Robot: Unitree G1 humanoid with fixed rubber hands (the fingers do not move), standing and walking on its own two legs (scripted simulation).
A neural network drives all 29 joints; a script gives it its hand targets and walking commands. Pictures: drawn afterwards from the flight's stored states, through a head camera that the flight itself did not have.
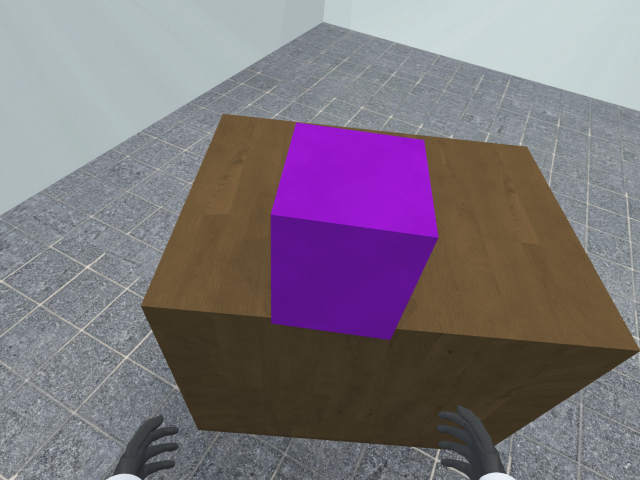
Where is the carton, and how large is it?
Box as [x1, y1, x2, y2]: [271, 122, 437, 339]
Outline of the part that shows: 296,122 271,212 271,322 390,339 437,239 437,231 423,140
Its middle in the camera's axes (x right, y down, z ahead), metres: +0.04 -0.02 +0.62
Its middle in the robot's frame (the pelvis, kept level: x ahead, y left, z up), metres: +0.49 +0.00 +0.03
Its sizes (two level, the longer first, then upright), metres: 0.210 0.200 0.250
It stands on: a pedestal, 0.67 m high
